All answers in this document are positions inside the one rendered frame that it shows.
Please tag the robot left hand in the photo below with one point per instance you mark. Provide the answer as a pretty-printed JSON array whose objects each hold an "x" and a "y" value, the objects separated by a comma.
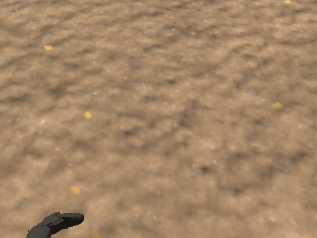
[{"x": 54, "y": 223}]

